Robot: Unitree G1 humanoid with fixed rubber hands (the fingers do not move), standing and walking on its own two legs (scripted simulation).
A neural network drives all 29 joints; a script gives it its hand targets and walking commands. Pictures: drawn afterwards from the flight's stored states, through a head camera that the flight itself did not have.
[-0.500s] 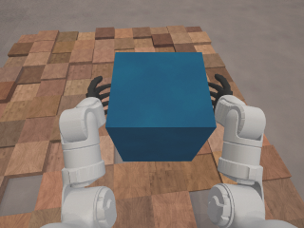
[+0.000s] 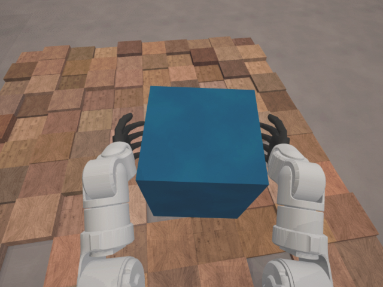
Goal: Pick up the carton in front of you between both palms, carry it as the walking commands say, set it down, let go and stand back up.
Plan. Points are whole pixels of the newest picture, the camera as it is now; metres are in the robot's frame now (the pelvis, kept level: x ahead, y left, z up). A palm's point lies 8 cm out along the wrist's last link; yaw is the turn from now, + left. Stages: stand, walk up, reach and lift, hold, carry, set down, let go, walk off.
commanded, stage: carry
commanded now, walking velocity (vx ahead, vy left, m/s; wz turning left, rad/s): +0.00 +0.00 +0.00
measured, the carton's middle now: (198, 159) +0.36 +0.00 +0.04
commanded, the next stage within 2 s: none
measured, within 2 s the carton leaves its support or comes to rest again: neither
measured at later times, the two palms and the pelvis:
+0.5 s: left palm (127, 160) +0.31 +0.14 +0.11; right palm (287, 160) +0.31 -0.16 +0.11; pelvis -0.01 -0.01 +0.00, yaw -1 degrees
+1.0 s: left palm (128, 183) +0.26 +0.12 +0.11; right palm (302, 182) +0.26 -0.18 +0.12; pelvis -0.06 -0.02 +0.00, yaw +0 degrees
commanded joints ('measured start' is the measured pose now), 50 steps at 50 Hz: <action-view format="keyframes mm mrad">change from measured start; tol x4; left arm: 1 -503 -747 -606 -22 -153 -15 -23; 19 -605 -770 -585 0 -157 -10 -24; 50 -630 -773 -551 40 -141 -4 -19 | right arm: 1 -543 724 642 -36 201 10 14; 13 -555 740 579 60 167 23 2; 50 -632 780 555 113 162 32 2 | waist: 1 -1 -54 -483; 8 -3 74 -422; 14 2 -50 -426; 50 -4 -4 -363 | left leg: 1 189 126 -95 -14 682 -2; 3 213 124 -91 -49 686 -2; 6 321 168 -126 -48 909 18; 8 360 185 -141 -52 952 26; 13 166 129 -88 -32 534 -5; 15 159 121 -82 -46 464 -8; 19 191 141 -99 -40 520 0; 27 166 149 -113 -54 390 2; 50 175 153 -115 -98 297 -6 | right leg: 1 215 -81 28 104 743 -28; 3 174 -73 26 105 690 -29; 7 36 -17 -5 11 282 -3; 8 39 -13 -8 -25 249 -2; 10 114 -34 1 -35 385 -6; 12 207 -87 32 29 656 -19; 14 218 -121 51 46 769 -38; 20 142 -99 40 40 542 -33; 30 74 -90 52 2 288 -44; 50 10 -91 85 -37 178 -61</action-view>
